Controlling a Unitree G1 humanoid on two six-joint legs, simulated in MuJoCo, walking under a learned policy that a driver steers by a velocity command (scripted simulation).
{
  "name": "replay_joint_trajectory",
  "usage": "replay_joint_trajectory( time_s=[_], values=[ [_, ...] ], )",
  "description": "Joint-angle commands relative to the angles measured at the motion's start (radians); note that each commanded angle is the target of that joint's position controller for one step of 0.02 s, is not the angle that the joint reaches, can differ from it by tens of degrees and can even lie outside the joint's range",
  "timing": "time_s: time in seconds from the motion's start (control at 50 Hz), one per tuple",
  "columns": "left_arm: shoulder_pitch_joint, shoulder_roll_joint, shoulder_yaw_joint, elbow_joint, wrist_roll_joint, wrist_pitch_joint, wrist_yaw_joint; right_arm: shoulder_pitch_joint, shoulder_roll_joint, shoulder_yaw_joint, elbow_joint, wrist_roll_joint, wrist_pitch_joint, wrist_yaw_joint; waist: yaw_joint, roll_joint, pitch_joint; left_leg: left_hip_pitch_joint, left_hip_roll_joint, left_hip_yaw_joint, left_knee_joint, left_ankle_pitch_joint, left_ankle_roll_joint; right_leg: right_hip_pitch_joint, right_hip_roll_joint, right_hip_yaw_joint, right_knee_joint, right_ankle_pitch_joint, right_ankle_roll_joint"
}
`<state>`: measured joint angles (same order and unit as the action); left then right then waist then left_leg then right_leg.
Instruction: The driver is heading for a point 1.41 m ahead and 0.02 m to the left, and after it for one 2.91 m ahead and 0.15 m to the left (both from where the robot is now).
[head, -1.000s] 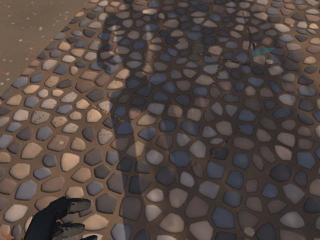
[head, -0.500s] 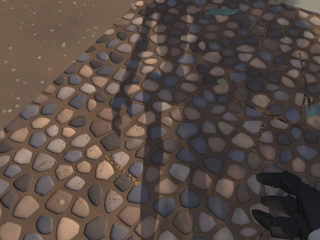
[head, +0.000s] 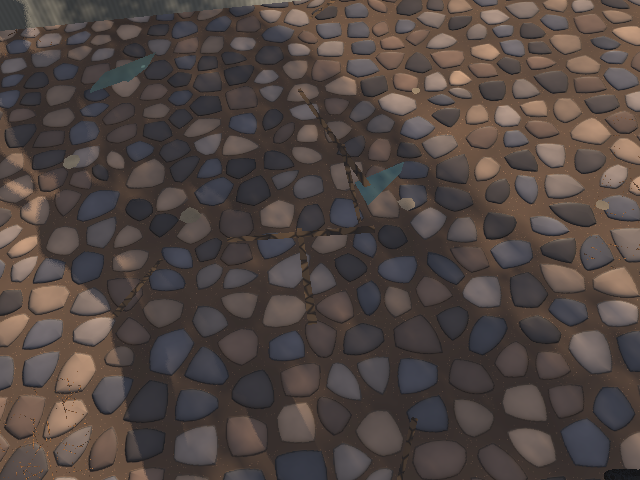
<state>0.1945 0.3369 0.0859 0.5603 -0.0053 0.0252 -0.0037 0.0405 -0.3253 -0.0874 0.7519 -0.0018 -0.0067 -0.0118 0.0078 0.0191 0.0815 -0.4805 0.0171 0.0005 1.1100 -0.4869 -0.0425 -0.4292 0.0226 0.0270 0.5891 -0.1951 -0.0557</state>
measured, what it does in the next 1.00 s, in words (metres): steps on the spot: left foot, then right foot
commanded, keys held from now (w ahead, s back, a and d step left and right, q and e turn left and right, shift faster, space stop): e+shift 0.24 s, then shift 0.26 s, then q+shift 0.50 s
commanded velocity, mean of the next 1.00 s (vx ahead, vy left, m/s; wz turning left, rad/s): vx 0.01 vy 0.00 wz -0.17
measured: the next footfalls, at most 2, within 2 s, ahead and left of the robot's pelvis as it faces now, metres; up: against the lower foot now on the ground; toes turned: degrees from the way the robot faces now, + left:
left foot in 0.30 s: +0.15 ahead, +0.13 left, +0.00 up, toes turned -24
right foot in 0.64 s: +0.01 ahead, -0.10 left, +0.00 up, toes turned -16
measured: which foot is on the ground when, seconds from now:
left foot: up 0.00-0.28, down 0.30-0.66, up 0.68-0.98, down 1.00-1.00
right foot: down 0.00-0.30, up 0.32-0.62, down 0.64-1.00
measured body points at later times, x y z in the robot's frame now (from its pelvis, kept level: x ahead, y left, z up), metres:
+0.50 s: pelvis +0.05 +0.05 +0.01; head +0.09 +0.05 +0.46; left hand +0.32 +0.25 -0.08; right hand +0.06 -0.27 -0.08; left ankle +0.12 +0.14 -0.73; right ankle -0.03 -0.08 -0.65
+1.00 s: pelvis +0.05 +0.06 -0.01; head +0.09 +0.07 +0.44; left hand +0.23 +0.32 -0.11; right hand +0.18 -0.25 -0.09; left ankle +0.07 +0.16 -0.73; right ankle -0.02 -0.09 -0.73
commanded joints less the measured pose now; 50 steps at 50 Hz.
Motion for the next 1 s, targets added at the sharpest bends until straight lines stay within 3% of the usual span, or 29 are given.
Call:
replay_joint_trajectory(
  time_s=[0.02,0.06,0.12,0.22,0.28,0.3,0.32,0.34,0.36,0.38,0.4,0.42,0.48,0.5,0.54,0.56,0.62,0.64,0.66,0.68,0.7,0.72,0.76,0.82,0.88,0.96,0.98,1.0],
  values=[
    [-0.038,0.171,0.051,-0.098,-0.008,-0.009,0.031,-0.022,-0.101,-0.023,-0.075,-0.009,-0.016,-0.010,-0.021,-0.125,-0.224,-0.163,-0.005,-0.104,-0.022,0.085,0.002,0.298,-0.221,0.372,-0.223,0.312,-0.181],
    [-0.041,0.169,0.054,-0.107,0.000,0.001,0.042,-0.010,-0.072,-0.014,-0.061,0.001,-0.017,-0.004,-0.023,-0.111,-0.244,-0.112,-0.044,-0.102,-0.142,0.117,-0.018,0.286,-0.189,0.361,-0.210,0.340,-0.175],
    [-0.037,0.181,0.063,-0.109,-0.010,0.011,0.051,-0.014,-0.047,-0.003,-0.053,0.008,-0.014,0.002,-0.012,-0.115,-0.254,-0.046,-0.077,-0.122,-0.295,0.156,-0.035,0.260,-0.167,0.404,-0.196,0.271,-0.166],
    [-0.055,0.173,0.065,-0.116,-0.011,0.024,0.043,-0.001,-0.070,-0.013,-0.055,0.012,-0.017,0.015,-0.001,-0.187,-0.220,0.063,-0.098,-0.140,-0.460,0.177,-0.018,0.193,-0.132,0.509,-0.190,0.133,-0.134],
    [-0.090,0.140,0.052,-0.121,-0.018,0.029,0.040,0.091,-0.093,-0.029,-0.028,0.007,-0.025,0.020,-0.039,-0.187,-0.226,0.252,-0.048,-0.115,-0.700,0.334,0.020,0.133,-0.073,0.486,-0.103,0.075,-0.076],
    [-0.034,0.084,0.034,-0.112,-0.010,0.031,0.037,0.098,-0.144,-0.042,-0.035,-0.008,-0.020,0.015,-0.009,-0.049,-0.247,0.357,0.123,-0.261,-0.765,0.345,0.083,0.049,0.005,0.396,0.050,-0.175,-0.030],
    [-0.012,0.071,0.029,-0.134,-0.014,0.024,0.034,0.069,-0.210,-0.051,-0.038,-0.037,-0.008,0.010,0.040,0.262,-0.174,0.342,0.298,-0.532,-0.853,0.427,0.246,-0.135,0.169,0.182,0.261,-0.424,0.031],
    [0.016,0.158,0.051,-0.113,0.006,0.008,0.031,0.028,-0.159,-0.040,-0.073,-0.046,-0.015,0.006,0.037,0.229,-0.156,0.290,0.374,-0.622,-0.855,0.415,0.328,-0.166,0.093,0.191,0.493,-0.420,0.074],
    [0.018,0.194,0.064,-0.081,0.000,0.007,0.028,-0.014,-0.107,-0.024,-0.093,-0.032,-0.014,-0.003,0.041,0.145,-0.138,0.259,0.323,-0.505,-0.828,0.399,0.306,-0.152,0.070,0.186,0.575,-0.350,0.088],
    [0.019,0.177,0.061,-0.057,-0.001,0.013,0.030,-0.037,-0.084,-0.017,-0.098,-0.015,-0.009,-0.008,0.042,0.090,-0.115,0.247,0.251,-0.404,-0.811,0.372,0.262,-0.142,0.062,0.167,0.609,-0.297,0.105],
    [0.015,0.145,0.051,-0.051,0.004,0.017,0.033,-0.029,-0.080,-0.012,-0.096,-0.001,-0.005,-0.013,0.026,0.075,-0.108,0.267,0.222,-0.365,-0.805,0.375,0.249,-0.162,0.064,0.161,0.646,-0.257,0.117],
    [0.009,0.111,0.037,-0.050,0.000,0.018,0.030,-0.008,-0.080,-0.007,-0.089,0.002,-0.001,-0.017,0.016,0.067,-0.101,0.276,0.206,-0.329,-0.801,0.430,0.252,-0.165,0.066,0.146,0.658,-0.244,0.126],
    [-0.044,0.064,0.011,-0.064,-0.008,0.009,0.031,0.063,-0.084,-0.005,-0.069,-0.005,0.011,-0.020,-0.025,0.113,-0.127,0.370,0.178,-0.255,-0.784,0.509,0.259,-0.150,0.046,0.096,0.499,-0.242,0.141],
    [-0.053,0.054,0.005,-0.064,-0.005,0.007,0.031,0.074,-0.089,-0.006,-0.066,-0.005,0.013,-0.019,-0.033,0.134,-0.141,0.389,0.180,-0.244,-0.776,0.522,0.261,-0.118,0.031,0.083,0.422,-0.253,0.144],
    [-0.057,-0.011,-0.022,-0.055,0.011,0.003,0.027,0.068,-0.066,0.006,-0.056,-0.001,0.017,-0.008,-0.030,0.174,-0.160,0.329,0.151,-0.223,-0.775,0.504,0.245,0.060,-0.013,0.040,0.171,-0.294,0.143],
    [-0.056,-0.011,-0.021,-0.044,0.009,0.000,0.026,0.088,-0.075,0.004,-0.049,0.006,0.021,-0.002,-0.040,0.200,-0.145,0.312,0.142,-0.240,-0.772,0.508,0.242,0.111,-0.001,0.011,0.067,-0.277,0.146],
    [0.012,0.060,0.011,0.001,0.000,-0.006,0.033,0.132,-0.150,-0.018,-0.046,0.043,0.022,0.004,-0.012,0.176,-0.126,0.248,0.128,-0.309,-0.722,0.560,0.207,0.289,0.039,-0.005,-0.247,-0.016,0.096],
    [0.051,0.104,0.022,0.003,0.001,-0.005,0.041,0.129,-0.142,-0.016,-0.055,0.042,0.012,0.006,0.001,0.125,-0.159,0.172,0.113,-0.314,-0.693,0.485,0.159,0.395,-0.041,0.048,-0.237,0.052,0.061],
    [0.074,0.180,0.040,0.002,0.026,0.004,0.054,0.117,-0.075,0.001,-0.084,0.029,-0.005,0.014,-0.011,-0.080,-0.198,0.039,0.035,-0.211,-0.545,0.325,0.092,0.484,-0.216,0.175,-0.175,0.277,-0.021],
    [0.072,0.193,0.051,0.024,0.044,0.011,0.047,0.090,-0.065,0.003,-0.100,0.042,-0.014,0.014,0.007,-0.281,-0.175,-0.055,-0.052,-0.050,-0.432,0.050,0.039,0.402,-0.338,0.272,-0.221,0.328,-0.141],
    [0.028,0.132,0.036,-0.003,0.055,0.003,0.046,0.087,-0.118,-0.016,-0.090,0.037,-0.011,0.011,0.028,-0.247,-0.157,-0.085,-0.027,-0.036,-0.214,-0.098,0.002,0.376,-0.395,0.301,-0.248,0.392,-0.200],
    [0.002,0.088,0.022,-0.010,0.053,-0.006,0.051,0.100,-0.130,-0.033,-0.079,0.040,0.001,0.008,0.018,-0.214,-0.144,-0.127,-0.018,-0.044,-0.051,-0.112,-0.015,0.368,-0.391,0.271,-0.251,0.441,-0.201],
    [-0.091,0.055,0.013,-0.014,0.022,-0.023,0.055,0.160,-0.093,-0.034,-0.061,0.035,0.043,-0.003,-0.028,-0.186,-0.104,-0.164,0.019,-0.056,0.031,-0.022,-0.046,0.349,-0.329,0.141,-0.237,0.446,-0.147],
    [-0.083,0.062,0.021,0.004,0.020,-0.023,0.060,0.109,-0.045,-0.018,-0.109,0.033,0.060,0.009,-0.004,-0.179,-0.092,-0.157,0.044,-0.002,-0.061,0.092,-0.071,0.350,-0.298,0.036,-0.242,0.412,-0.137],
    [-0.072,0.097,0.038,0.015,0.016,-0.017,0.057,0.072,-0.029,-0.006,-0.161,0.032,0.062,0.038,0.021,-0.184,-0.127,-0.054,0.054,0.042,-0.240,0.114,-0.047,0.356,-0.321,-0.021,-0.217,0.403,-0.135],
    [-0.084,0.129,0.055,0.030,-0.021,-0.031,0.030,0.131,-0.074,-0.030,-0.184,0.033,0.082,0.056,-0.014,-0.180,-0.145,0.102,0.015,0.110,-0.445,0.183,0.020,0.328,-0.357,-0.074,-0.120,0.383,-0.088],
    [-0.081,0.114,0.054,0.039,-0.028,-0.036,0.025,0.176,-0.083,-0.041,-0.174,0.033,0.085,0.050,-0.039,-0.153,-0.153,0.199,-0.013,0.119,-0.538,0.257,0.048,0.280,-0.336,-0.120,-0.036,0.341,-0.045],
    [-0.021,0.081,0.048,0.063,-0.022,-0.042,0.016,0.254,-0.140,-0.067,-0.158,0.027,0.083,0.032,-0.065,-0.032,-0.184,0.376,-0.017,0.038,-0.642,0.441,0.101,0.169,-0.267,-0.187,0.149,0.238,0.026]
  ],
)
